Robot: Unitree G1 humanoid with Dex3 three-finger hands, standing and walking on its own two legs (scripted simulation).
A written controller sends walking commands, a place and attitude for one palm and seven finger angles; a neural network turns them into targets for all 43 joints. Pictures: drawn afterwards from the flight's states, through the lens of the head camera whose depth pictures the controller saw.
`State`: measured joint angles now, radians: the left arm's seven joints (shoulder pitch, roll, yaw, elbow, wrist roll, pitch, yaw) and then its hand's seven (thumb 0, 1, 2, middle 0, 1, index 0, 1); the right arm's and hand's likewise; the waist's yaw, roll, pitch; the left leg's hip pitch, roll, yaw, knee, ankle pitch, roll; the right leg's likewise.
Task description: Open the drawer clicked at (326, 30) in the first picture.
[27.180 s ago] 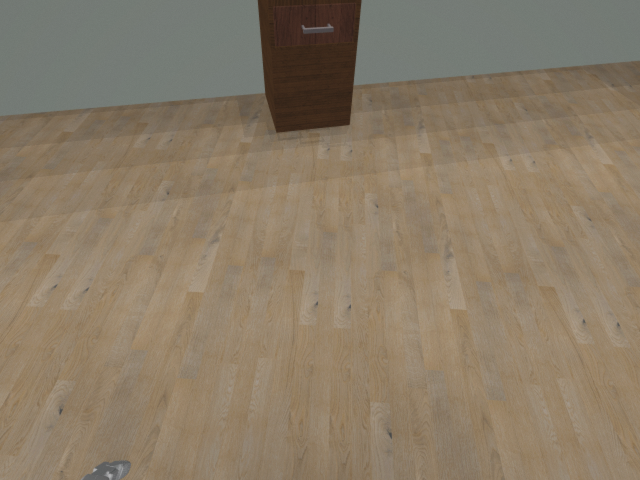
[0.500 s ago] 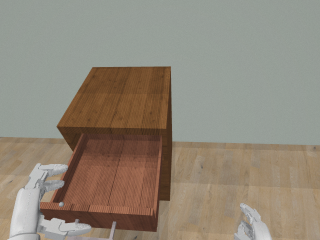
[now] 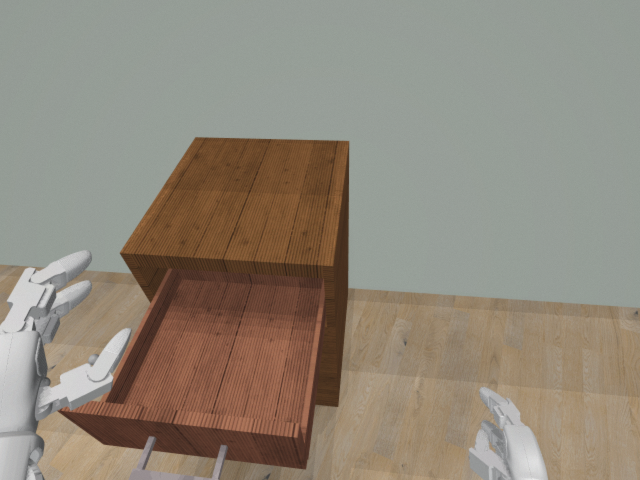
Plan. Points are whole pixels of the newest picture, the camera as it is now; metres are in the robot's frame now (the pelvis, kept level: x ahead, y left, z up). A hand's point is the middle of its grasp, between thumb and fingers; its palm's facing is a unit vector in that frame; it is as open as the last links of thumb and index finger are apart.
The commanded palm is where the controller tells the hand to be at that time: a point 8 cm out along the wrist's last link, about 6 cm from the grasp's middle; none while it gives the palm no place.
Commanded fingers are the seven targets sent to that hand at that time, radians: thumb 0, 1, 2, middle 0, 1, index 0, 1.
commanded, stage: draw the hand back to the body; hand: left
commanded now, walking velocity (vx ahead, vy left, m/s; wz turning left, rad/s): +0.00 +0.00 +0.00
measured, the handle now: (180, 465) +0.18 +0.27 -0.22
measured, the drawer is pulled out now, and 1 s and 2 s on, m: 0.30 0.30 0.30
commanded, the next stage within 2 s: step back with the hand held close in 0.30 s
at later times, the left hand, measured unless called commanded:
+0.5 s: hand (72, 355) +0.17 +0.25 +0.17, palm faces +0.40 -0.80 -0.44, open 7.4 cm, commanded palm +0.11 +0.28 +0.17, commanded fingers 0.00 0.90 0.90 -0.20 -0.30 -0.20 -0.30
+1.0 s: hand (24, 410) +0.13 +0.27 +0.15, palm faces +0.33 -0.80 -0.50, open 7.4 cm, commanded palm +0.06 +0.31 +0.17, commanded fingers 0.00 0.90 0.90 -0.20 -0.30 -0.20 -0.30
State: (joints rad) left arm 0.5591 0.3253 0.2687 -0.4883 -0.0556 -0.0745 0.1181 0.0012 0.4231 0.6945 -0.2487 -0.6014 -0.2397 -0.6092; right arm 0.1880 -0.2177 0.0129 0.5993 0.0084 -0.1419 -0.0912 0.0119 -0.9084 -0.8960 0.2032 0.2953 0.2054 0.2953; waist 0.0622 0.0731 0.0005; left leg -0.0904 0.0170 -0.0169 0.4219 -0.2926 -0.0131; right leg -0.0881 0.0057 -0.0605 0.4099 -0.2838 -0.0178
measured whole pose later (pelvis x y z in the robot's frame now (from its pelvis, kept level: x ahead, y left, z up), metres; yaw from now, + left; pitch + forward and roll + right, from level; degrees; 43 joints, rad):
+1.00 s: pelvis -0.06 +0.03 -0.01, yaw +0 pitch +2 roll +0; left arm 0.65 0.40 0.39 -0.62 -0.05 -0.18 0.14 0.01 0.89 0.90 -0.22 -0.30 -0.21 -0.31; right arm 0.13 -0.18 -0.01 0.54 0.00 -0.04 -0.07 0.01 -0.91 -0.90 0.20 0.30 0.21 0.30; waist 0.00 -0.01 0.04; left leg -0.33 -0.03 0.00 0.50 -0.22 0.03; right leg -0.33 -0.04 -0.05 0.49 -0.21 0.02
